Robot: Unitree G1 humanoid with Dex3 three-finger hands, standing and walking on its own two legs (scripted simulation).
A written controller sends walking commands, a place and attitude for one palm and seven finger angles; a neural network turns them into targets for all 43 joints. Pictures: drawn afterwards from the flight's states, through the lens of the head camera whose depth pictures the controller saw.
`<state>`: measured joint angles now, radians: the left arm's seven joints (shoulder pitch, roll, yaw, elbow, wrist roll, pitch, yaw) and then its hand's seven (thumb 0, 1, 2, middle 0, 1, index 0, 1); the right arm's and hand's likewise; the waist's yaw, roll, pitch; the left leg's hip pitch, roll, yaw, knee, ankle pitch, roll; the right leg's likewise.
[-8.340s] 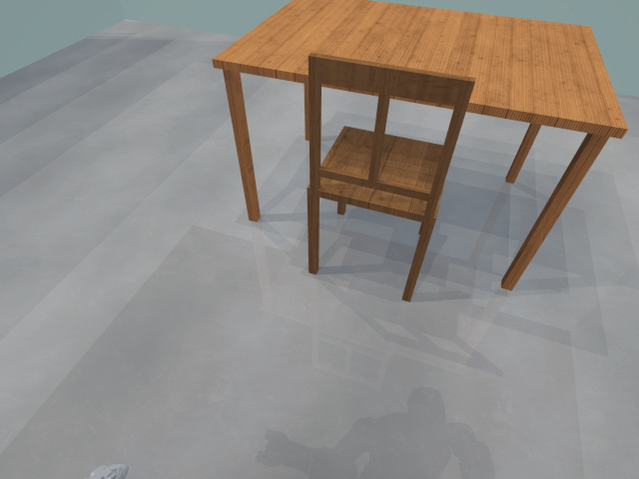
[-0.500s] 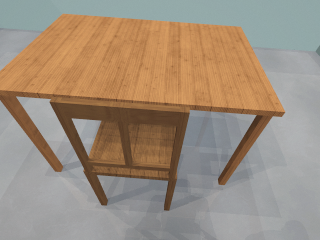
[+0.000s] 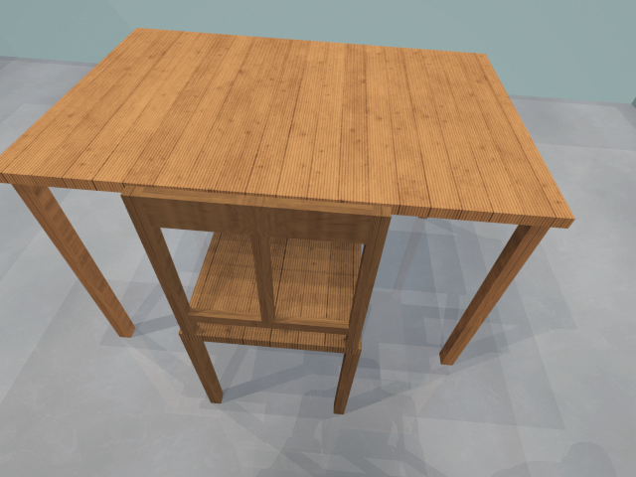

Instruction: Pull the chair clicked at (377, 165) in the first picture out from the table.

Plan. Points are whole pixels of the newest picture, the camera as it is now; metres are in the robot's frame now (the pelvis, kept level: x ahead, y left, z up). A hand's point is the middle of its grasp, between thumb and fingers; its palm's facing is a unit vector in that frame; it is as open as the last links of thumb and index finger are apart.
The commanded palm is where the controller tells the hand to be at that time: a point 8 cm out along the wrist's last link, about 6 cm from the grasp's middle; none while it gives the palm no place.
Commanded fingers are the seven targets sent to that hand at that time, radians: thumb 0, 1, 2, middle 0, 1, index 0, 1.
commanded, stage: look again from close up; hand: left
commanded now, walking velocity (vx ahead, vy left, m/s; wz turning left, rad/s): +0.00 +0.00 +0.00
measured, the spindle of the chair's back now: (264, 280) +0.47 +0.13 -0.11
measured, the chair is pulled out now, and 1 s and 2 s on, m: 0.00 0.00 0.00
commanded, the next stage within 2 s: none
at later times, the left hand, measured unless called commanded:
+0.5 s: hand out of the picture -0.03 +0.14 -0.18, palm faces +0.01 -0.99 -0.17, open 7.4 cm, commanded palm none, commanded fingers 0.00 0.90 0.90 -0.20 -0.30 -0.20 -0.30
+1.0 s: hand out of the picture -0.01 +0.13 -0.18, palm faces +0.00 -0.99 -0.16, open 7.4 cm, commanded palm none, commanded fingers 0.00 0.90 0.90 -0.20 -0.30 -0.20 -0.30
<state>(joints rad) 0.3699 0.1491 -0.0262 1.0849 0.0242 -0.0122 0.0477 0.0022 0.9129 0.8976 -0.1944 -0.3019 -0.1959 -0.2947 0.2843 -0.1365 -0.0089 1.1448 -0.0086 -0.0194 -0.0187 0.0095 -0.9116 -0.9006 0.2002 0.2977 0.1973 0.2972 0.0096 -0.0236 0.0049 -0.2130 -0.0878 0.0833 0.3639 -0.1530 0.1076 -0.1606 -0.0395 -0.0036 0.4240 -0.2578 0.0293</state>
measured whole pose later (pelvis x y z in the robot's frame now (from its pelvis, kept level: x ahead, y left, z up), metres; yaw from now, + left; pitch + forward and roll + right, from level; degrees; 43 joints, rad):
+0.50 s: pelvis +0.00 -0.01 +0.00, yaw +0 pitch +0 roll +0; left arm 0.37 0.13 -0.03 1.08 0.02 -0.02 0.05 0.00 0.91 0.90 -0.19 -0.30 -0.20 -0.29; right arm 0.29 -0.12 -0.01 1.16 -0.01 -0.02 -0.02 0.01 -0.91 -0.90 0.20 0.30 0.20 0.30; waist 0.00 -0.01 0.01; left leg -0.24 -0.07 0.08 0.39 -0.17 0.09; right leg -0.18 -0.02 0.00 0.43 -0.26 0.01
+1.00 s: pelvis +0.01 -0.02 +0.00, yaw -1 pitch +0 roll +0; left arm 0.36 0.13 -0.03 1.06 0.02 -0.02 0.05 0.00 0.91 0.90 -0.19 -0.30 -0.20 -0.29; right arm 0.30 -0.11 0.00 1.17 -0.01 -0.03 -0.03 0.01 -0.91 -0.90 0.20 0.30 0.20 0.30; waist 0.00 -0.02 0.01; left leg -0.23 -0.04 0.08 0.40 -0.19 0.07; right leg -0.17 0.00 0.00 0.42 -0.27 0.00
